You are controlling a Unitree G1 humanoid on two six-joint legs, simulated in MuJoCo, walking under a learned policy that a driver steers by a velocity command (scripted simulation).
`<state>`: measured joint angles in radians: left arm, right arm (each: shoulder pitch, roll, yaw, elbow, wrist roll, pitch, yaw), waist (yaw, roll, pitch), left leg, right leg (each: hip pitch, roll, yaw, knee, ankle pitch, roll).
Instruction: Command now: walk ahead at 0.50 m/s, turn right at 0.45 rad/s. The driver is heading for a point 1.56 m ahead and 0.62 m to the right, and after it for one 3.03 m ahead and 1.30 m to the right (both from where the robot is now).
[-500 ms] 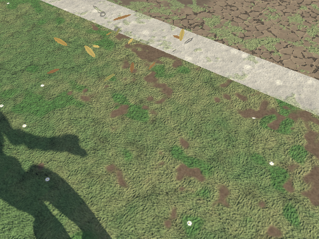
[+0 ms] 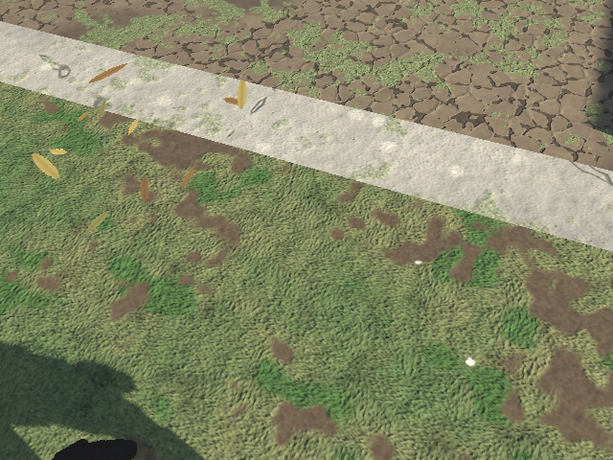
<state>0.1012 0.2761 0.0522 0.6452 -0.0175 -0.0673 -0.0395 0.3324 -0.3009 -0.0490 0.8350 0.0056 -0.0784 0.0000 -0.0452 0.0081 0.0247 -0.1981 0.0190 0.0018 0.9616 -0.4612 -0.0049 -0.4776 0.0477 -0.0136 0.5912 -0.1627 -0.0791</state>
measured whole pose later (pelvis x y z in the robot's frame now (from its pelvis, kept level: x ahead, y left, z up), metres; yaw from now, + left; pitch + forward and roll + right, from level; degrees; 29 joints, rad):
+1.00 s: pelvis +0.49 -0.13 -0.01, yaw -34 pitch +2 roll +1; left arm 0.09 0.29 0.07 0.59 -0.02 -0.02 -0.04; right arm 0.30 -0.32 -0.07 0.84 0.01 -0.06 0.00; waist -0.05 0.00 0.07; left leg -0.14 0.09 0.10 0.93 -0.48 -0.03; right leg -0.51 0.02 -0.04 0.66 -0.18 -0.10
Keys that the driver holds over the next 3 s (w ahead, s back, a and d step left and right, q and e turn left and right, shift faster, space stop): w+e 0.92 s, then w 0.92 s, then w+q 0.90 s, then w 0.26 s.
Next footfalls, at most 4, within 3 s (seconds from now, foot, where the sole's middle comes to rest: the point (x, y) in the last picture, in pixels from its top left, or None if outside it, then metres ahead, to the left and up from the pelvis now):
0.42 left None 0.42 0.09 -0.76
0.94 right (442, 401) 0.56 -0.27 -0.76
1.48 left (422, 256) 0.95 -0.30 -0.76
2.02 right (544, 236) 1.00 -0.63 -0.76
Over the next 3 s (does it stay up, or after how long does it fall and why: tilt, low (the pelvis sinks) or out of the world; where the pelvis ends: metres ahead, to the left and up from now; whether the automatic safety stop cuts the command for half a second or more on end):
stays up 1.12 -0.52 0.00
